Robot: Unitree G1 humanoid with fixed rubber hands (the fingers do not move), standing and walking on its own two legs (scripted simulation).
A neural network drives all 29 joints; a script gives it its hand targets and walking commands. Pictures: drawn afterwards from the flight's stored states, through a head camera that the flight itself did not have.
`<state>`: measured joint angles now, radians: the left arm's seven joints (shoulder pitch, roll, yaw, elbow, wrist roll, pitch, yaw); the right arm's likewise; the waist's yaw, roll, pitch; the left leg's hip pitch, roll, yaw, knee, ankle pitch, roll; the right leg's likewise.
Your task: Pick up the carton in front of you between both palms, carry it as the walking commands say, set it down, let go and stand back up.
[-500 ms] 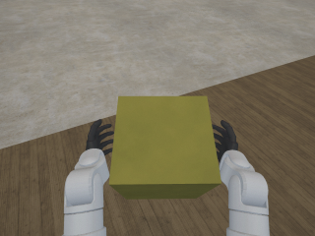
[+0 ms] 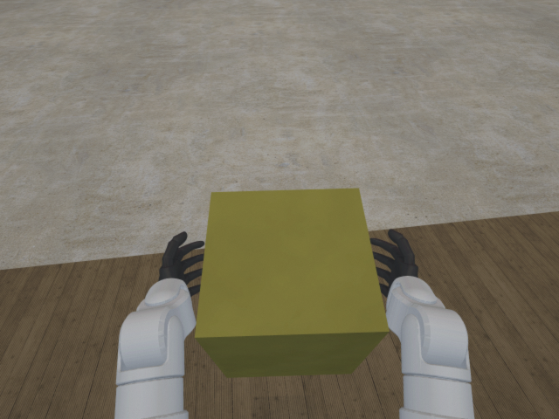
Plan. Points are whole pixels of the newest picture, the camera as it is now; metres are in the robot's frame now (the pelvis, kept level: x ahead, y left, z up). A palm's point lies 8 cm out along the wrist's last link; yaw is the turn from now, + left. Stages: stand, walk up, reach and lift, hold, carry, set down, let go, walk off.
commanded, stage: carry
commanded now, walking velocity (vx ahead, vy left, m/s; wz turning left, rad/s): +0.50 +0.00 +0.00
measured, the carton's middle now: (287, 290) +0.33 +0.02 +0.01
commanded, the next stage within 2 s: none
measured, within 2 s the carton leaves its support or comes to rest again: neither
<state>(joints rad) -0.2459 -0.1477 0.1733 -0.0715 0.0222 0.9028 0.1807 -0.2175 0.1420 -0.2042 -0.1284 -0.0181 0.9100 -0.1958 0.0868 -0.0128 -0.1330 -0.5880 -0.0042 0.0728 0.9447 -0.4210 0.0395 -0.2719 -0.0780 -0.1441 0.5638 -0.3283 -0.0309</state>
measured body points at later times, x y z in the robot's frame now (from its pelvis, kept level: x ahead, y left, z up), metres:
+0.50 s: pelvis +0.29 +0.09 -0.02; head +0.31 +0.11 +0.43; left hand +0.61 +0.25 +0.04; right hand +0.60 -0.07 +0.05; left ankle +0.22 +0.09 -0.76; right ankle +0.37 -0.08 -0.68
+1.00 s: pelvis +0.62 +0.12 -0.06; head +0.65 +0.14 +0.39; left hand +0.91 +0.32 -0.01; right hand +0.95 +0.01 -0.01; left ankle +0.72 +0.28 -0.75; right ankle +0.57 +0.06 -0.79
